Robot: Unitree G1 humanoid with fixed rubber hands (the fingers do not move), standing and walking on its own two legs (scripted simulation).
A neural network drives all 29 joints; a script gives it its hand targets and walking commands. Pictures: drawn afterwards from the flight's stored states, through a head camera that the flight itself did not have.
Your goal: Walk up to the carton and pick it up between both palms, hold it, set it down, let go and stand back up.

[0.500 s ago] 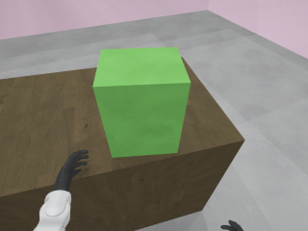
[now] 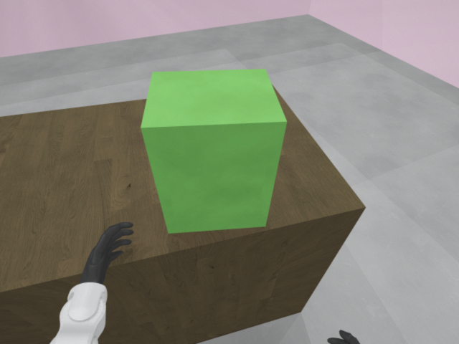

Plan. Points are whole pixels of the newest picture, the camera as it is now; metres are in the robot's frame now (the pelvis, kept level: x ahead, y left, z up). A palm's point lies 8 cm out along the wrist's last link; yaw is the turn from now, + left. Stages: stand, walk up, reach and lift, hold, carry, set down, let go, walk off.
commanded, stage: stand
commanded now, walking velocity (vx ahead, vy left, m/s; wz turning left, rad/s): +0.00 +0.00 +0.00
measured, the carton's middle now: (214, 156) +0.44 +0.04 +0.11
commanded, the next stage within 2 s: none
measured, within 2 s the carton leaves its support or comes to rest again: neither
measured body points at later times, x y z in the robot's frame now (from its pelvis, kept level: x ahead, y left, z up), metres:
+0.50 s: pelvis +0.01 +0.01 +0.00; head +0.02 +0.01 +0.45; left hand +0.26 +0.23 +0.02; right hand +0.15 -0.22 -0.12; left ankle +0.03 +0.10 -0.73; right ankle +0.06 -0.13 -0.73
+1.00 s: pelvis +0.02 +0.01 +0.00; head +0.02 +0.01 +0.45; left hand +0.26 +0.23 +0.02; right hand +0.16 -0.21 -0.12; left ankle +0.03 +0.10 -0.73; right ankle +0.06 -0.14 -0.73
